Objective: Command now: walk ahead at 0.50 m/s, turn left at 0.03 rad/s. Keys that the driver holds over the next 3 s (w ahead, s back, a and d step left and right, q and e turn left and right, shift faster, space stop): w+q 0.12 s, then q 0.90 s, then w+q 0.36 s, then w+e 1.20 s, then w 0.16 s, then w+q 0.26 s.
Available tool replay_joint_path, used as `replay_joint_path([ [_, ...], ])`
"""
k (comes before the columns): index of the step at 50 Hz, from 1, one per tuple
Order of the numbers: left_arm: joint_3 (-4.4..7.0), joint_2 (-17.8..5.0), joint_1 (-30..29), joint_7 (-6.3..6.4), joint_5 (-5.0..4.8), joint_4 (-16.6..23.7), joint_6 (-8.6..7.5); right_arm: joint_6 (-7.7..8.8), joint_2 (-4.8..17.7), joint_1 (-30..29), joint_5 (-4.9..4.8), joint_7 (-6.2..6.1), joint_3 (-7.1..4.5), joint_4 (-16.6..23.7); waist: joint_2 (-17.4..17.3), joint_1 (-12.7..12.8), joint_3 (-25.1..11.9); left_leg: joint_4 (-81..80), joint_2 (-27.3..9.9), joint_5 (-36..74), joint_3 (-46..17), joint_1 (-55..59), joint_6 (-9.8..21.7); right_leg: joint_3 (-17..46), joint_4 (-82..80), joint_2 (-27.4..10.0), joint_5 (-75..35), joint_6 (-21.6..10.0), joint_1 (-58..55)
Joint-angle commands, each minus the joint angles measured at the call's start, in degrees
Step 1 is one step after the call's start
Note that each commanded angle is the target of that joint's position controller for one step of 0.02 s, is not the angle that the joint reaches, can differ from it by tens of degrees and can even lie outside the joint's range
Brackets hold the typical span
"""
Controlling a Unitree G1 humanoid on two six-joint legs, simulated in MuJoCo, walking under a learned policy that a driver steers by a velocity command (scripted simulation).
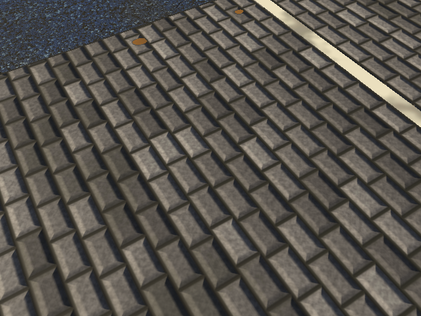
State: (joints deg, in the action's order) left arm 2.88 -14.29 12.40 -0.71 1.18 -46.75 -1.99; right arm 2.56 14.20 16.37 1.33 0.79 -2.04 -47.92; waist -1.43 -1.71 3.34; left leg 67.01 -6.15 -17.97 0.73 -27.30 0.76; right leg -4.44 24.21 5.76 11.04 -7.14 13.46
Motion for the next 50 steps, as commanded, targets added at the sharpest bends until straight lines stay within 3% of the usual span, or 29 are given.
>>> replay_joint_path([
  [1,1.43,-6.39,3.91,0.16,-0.23,0.73,-2.58,-1.42,4.51,6.46,0.01,0.85,-1.36,-0.28,3.27,-0.14,-3.1,-2.0,-0.63,4.32,-2.26,-3.46,0.61,10.84,-14.58,-16.64,-20.87,-4.36,-5.1],
  [6,0.99,-5.77,7.46,0.49,-0.32,-1.57,-3.32,-1.49,4.04,-2.83,-0.38,1.16,-1.68,1.47,4.24,2.38,1.13,-11.34,1.69,14.58,-4.23,-12.89,0.78,4.22,-17.5,-15.7,-20.77,-0.28,-9.91],
  [9,0.19,-4.74,6.6,1.25,-0.55,-2.31,-3.54,-0.91,2.05,-6.01,0.11,1.37,-0.8,2.21,4.5,2.18,2.03,-21.48,3.23,19.13,0.45,-8.71,0.67,-1.88,-14.73,-14.77,-37.84,1.1,-9.92],
  [12,-0.11,-5.01,9.83,2.46,-0.75,-4.25,-3.11,-0.78,0.72,-10.03,0.45,1.76,0.08,3.77,4.99,3.98,1.22,-29.26,5.21,20.42,5.72,-5.26,1.6,-4.47,-10.29,-15.14,-47.23,1.99,-13.85],
  [14,0.2,-6.56,9.86,3.24,-0.57,-4.82,-2.58,-0.75,1.7,-6.6,0.72,1.69,-0.17,3.2,6.76,2.63,-1.09,-31.16,8.18,15.52,7.35,-1.3,3.21,-5.04,-3.43,-15.97,-57.71,2.83,-17.12],
  [16,0.83,-8.25,7.7,3.97,-0.36,-4.34,-1.87,-0.43,4.09,1.76,1.03,1.21,-1.11,1.15,8.14,-0.9,-4.99,-33.29,10.67,10.91,6.86,6.65,5.81,-5.03,8.81,-16.89,-62.41,3.26,-16.73],
  [17,1.02,-8.76,5.86,3.93,-0.59,-3.63,-1.56,0.21,5.61,7.32,1.49,0.83,-1.88,-0.29,6.95,-3.85,-7.68,-39.01,10.79,14.74,5.07,13.23,7.5,-5.19,19.29,-16.26,-54.87,3.55,-14.29],
  [18,1.12,-8.96,3.93,3.53,-1.31,-2.04,-1.73,0.86,8.95,11.84,1.85,0.12,-3.0,-0.87,1.54,-7.1,-11.2,-42.76,4.44,35.1,-2.3,23.2,11.16,-6.81,36.99,-11.71,-33.43,4.78,-5.78],
  [19,-0.39,-1.22,11.79,2.76,-0.93,-0.17,-1.66,0.54,15.06,8.77,0.98,-0.43,-4.42,0.0,-11.09,0.91,-16.75,-32.17,-12.68,80.3,-21.12,40.79,19.91,-3.92,55.99,-1.97,27.48,7.06,14.77],
  [20,-0.17,-4.12,11.44,2.61,-0.4,-0.35,-0.76,-0.12,15.12,10.98,-2.09,-0.37,-4.95,0.64,-4.4,-2.46,-25.54,-37.78,-15.97,73.21,-29.07,42.18,26.14,6.32,61.93,-1.73,23.66,7.26,18.52],
  [21,-0.07,-5.29,8.2,2.52,-0.28,0.39,-0.47,-1.12,12.58,4.55,-2.39,-0.85,-4.6,2.56,-0.71,-1.07,-18.0,-42.5,-14.03,55.66,-25.85,33.26,24.77,7.89,60.27,-5.14,18.19,7.35,20.16],
  [22,0.18,-6.08,4.8,2.41,0.06,1.13,-0.36,-2.04,8.7,-0.1,-2.2,-1.08,-3.46,3.44,1.8,0.32,-9.56,-46.72,-10.65,43.84,-22.79,24.03,21.88,7.18,55.52,-6.83,15.56,7.67,20.79],
  [23,0.41,-6.42,3.31,2.42,0.55,1.55,0.22,-2.53,6.67,-2.03,-1.9,-1.15,-2.83,3.62,3.24,1.73,-5.51,-48.91,-7.65,38.73,-20.13,18.3,19.2,7.06,51.21,-7.88,14.42,8.22,19.82],
  [24,0.38,-5.97,4.2,2.41,1.01,1.67,1.46,-2.74,6.24,-2.31,-1.78,-1.28,-2.71,3.67,2.08,2.58,-4.48,-50.22,-5.4,35.83,-17.86,13.84,17.6,6.82,47.48,-8.35,13.2,8.84,16.77],
  [27,-0.03,-3.8,6.01,2.44,0.77,1.68,3.41,-2.26,8.74,-2.26,-0.65,-0.82,-3.45,3.71,0.11,3.49,-6.85,-50.05,-1.79,34.64,-15.15,10.47,15.5,5.93,42.09,-7.39,10.44,9.84,13.33],
  [35,0.52,-5.39,-3.03,3.03,0.19,5.44,4.42,-4.03,10.44,-0.49,-0.29,-1.08,-4.6,4.98,-4.73,-0.46,-6.55,-51.93,-0.21,5.12,-24.15,14.88,12.4,8.27,29.11,-7.27,8.54,11.04,18.77],
  [41,0.17,-5.76,-2.97,3.52,-1.06,6.71,3.05,-4.54,10.87,-1.24,0.3,-0.67,-5.12,5.81,-6.1,-0.47,-6.96,-48.44,-0.44,14.39,-29.83,16.49,11.9,8.78,18.66,-3.77,12.85,8.72,11.92],
  [44,0.01,-5.74,2.4,3.9,-1.54,5.95,2.1,-4.96,10.66,-4.0,-0.35,-0.43,-5.15,6.33,-6.04,2.56,-7.04,-45.92,1.48,17.55,-31.41,13.81,8.97,8.17,4.3,-2.18,9.47,6.85,1.68],
  [45,0.25,-6.64,4.82,4.24,-1.1,5.45,1.64,-5.01,9.94,-5.05,-1.03,-0.62,-4.91,6.71,-4.44,4.07,-6.64,-43.8,3.99,11.96,-29.99,9.85,6.11,9.23,-5.06,-4.07,4.79,6.18,-4.58],
  [46,1.14,-11.34,3.24,4.72,-0.06,6.19,1.5,-4.86,6.07,-2.3,-1.51,-0.82,-3.99,7.1,5.84,1.56,-6.49,-34.9,10.0,-3.81,-22.69,3.92,2.25,20.2,-12.38,-15.64,8.29,3.49,-8.86],
  [47,1.87,-15.9,-2.31,4.53,0.33,8.89,1.94,-4.56,5.95,-1.1,-1.38,-1.29,-4.11,7.74,14.98,0.39,-4.14,-22.92,19.15,-14.38,-9.06,-6.03,0.02,34.78,-14.42,-28.08,2.01,-2.46,-7.56],
  [48,1.67,-13.71,-1.03,4.11,0.77,8.28,2.27,-4.57,10.84,-2.25,0.81,-1.29,-5.19,7.17,9.98,0.8,-3.64,-12.18,13.74,-14.45,-8.28,-3.73,-0.75,31.35,-11.2,-29.06,-8.59,-6.32,-2.59],
  [49,0.56,-9.71,-2.78,3.77,0.22,8.74,2.22,-4.74,11.13,-1.49,0.63,-0.94,-5.58,6.27,6.77,-0.65,-3.23,-7.84,12.86,-11.66,-8.5,-2.23,-0.92,25.5,-9.61,-25.39,-13.5,-5.7,-1.51],
  [50,0.13,-8.07,-4.77,3.53,0.02,9.12,2.21,-5.26,10.4,-0.16,0.53,-0.57,-5.52,5.21,6.1,-1.64,-2.22,-4.08,12.58,-8.45,-7.96,-2.02,-1.4,19.1,-8.5,-21.27,-16.15,-3.82,-1.2],
])
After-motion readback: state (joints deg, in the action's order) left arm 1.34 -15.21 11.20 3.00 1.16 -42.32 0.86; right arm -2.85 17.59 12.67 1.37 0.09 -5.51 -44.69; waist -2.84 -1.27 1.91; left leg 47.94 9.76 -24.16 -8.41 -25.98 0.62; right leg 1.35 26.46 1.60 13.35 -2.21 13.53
